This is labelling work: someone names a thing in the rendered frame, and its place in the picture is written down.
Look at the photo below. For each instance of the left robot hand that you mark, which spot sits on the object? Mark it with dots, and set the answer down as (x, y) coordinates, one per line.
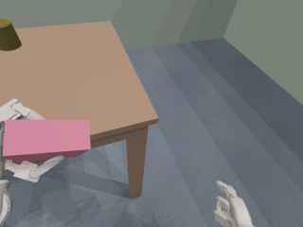
(14, 110)

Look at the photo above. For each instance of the table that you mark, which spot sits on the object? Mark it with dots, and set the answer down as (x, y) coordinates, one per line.
(82, 72)

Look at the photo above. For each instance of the right robot hand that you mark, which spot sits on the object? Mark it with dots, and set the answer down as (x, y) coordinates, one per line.
(235, 212)

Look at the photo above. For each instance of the left robot forearm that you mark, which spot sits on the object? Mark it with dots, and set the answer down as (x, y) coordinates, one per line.
(6, 202)

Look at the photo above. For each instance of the sponge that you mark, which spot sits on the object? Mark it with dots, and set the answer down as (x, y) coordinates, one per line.
(43, 139)

